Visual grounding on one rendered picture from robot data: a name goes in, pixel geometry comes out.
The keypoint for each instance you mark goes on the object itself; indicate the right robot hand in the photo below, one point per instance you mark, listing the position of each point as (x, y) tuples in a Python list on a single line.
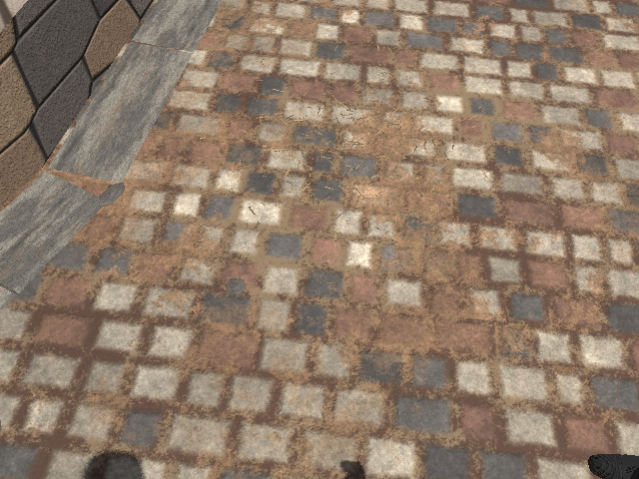
[(614, 466)]

